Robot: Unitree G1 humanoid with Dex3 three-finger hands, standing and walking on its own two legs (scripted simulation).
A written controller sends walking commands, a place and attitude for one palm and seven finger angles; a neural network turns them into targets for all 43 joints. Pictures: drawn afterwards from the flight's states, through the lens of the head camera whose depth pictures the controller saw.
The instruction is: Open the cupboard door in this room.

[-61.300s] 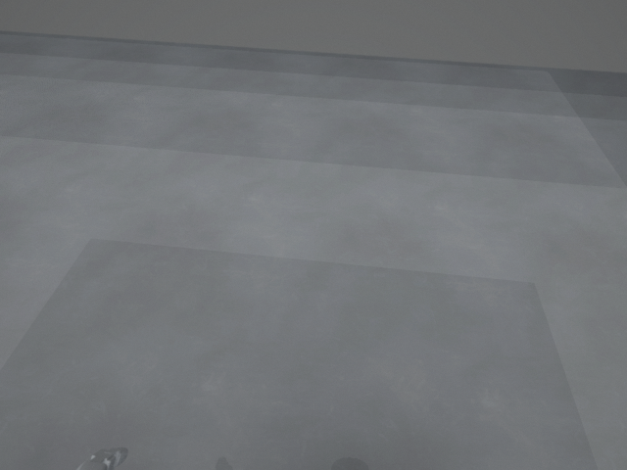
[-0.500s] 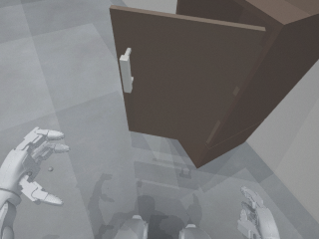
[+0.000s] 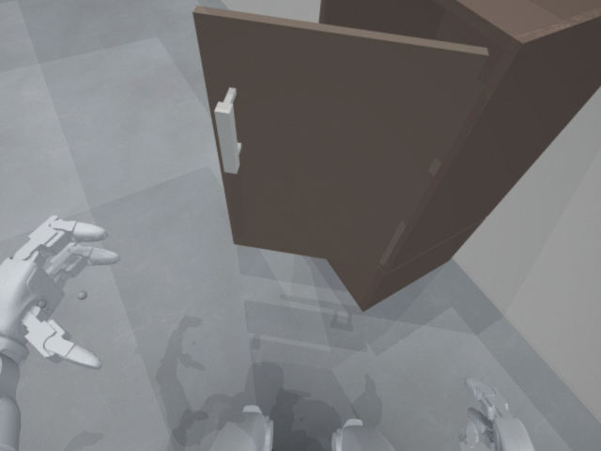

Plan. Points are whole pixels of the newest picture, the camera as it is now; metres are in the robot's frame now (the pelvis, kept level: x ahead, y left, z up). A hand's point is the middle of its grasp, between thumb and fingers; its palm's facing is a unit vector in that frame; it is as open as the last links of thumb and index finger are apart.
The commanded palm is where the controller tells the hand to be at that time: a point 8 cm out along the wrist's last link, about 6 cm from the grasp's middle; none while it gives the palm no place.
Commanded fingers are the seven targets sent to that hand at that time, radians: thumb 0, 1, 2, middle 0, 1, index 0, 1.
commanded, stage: raise the hand with hooked fingers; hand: left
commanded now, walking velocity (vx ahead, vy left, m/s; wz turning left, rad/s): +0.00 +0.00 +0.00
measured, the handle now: (231, 132) +0.58 +0.14 +0.04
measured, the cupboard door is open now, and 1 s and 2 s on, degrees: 51 51 51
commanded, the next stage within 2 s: move the hooked fingers beside the handle in 0.24 s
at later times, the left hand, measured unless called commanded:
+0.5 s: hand (97, 284) +0.30 +0.26 +0.04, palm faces -0.09 -0.99 -0.04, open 14.0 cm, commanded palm +0.29 +0.31 +0.05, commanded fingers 0.00 -0.50 0.30 -0.30 -1.20 -0.30 -1.20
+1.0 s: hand (133, 223) +0.39 +0.25 +0.04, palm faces -0.11 -0.99 -0.03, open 14.0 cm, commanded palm +0.38 +0.29 +0.05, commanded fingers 0.00 -0.50 0.30 -0.30 -1.20 -0.30 -1.20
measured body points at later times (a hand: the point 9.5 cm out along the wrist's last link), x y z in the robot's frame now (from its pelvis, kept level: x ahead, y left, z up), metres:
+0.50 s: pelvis +0.00 -0.01 -0.01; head +0.08 +0.01 +0.43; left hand +0.30 +0.32 +0.05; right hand +0.17 -0.26 -0.08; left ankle +0.03 +0.07 -0.66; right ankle +0.01 -0.12 -0.66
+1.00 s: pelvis +0.01 -0.01 -0.01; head +0.12 +0.02 +0.43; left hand +0.39 +0.30 +0.04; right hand +0.11 -0.28 -0.10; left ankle +0.03 +0.07 -0.66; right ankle +0.01 -0.12 -0.66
